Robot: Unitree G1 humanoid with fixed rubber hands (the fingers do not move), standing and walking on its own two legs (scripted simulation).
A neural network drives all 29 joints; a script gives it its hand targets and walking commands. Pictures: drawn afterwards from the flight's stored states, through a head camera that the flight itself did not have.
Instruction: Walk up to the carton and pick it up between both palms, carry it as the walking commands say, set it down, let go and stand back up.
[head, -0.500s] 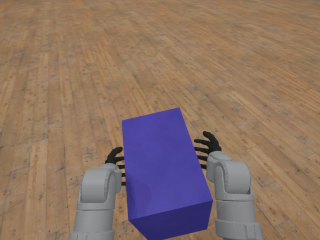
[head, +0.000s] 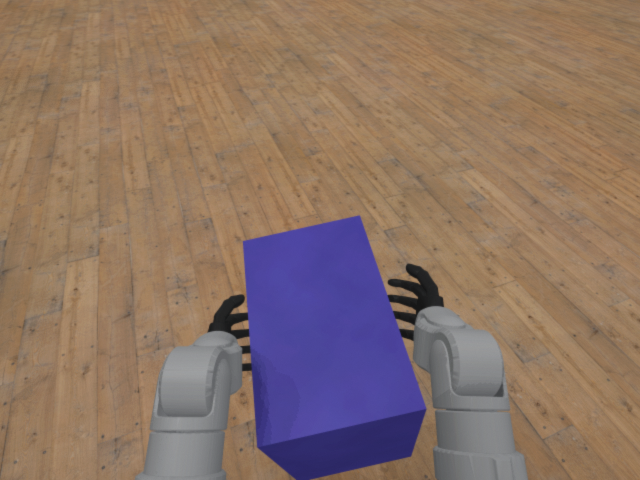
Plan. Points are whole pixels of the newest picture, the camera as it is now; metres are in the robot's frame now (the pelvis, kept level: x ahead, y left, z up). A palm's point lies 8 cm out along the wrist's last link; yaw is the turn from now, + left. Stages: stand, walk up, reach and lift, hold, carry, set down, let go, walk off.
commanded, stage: carry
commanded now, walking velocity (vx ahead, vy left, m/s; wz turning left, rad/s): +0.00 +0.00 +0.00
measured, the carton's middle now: (328, 351) +0.30 -0.02 +0.00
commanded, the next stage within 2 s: none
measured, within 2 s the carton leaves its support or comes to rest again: neither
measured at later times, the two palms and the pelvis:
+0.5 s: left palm (228, 324) +0.30 +0.11 +0.07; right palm (427, 301) +0.32 -0.14 +0.09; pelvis +0.03 +0.00 +0.01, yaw +0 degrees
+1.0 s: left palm (217, 317) +0.32 +0.13 +0.06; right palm (411, 294) +0.34 -0.12 +0.08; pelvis +0.05 +0.01 +0.01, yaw -1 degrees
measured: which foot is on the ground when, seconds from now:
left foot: down 0.00-1.00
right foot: down 0.00-1.00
